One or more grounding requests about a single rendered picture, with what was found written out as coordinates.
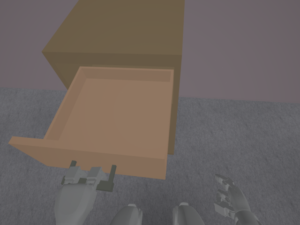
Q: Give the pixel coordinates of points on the right robot hand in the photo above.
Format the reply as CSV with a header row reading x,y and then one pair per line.
x,y
228,204

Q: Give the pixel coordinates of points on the robot right forearm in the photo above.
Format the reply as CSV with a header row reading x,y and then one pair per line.
x,y
245,217

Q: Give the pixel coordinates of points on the right robot shin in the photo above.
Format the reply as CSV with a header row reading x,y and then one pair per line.
x,y
183,203

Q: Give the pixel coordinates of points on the drawer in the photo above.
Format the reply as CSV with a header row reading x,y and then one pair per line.
x,y
110,116

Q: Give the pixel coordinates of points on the cabinet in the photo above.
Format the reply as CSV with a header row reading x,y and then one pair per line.
x,y
121,34

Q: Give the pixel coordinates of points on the handle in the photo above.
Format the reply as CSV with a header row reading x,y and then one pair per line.
x,y
103,185

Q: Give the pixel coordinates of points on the left robot thigh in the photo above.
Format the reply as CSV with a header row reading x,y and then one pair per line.
x,y
128,215

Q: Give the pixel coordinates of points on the left robot hand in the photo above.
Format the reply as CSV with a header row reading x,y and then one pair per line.
x,y
75,201

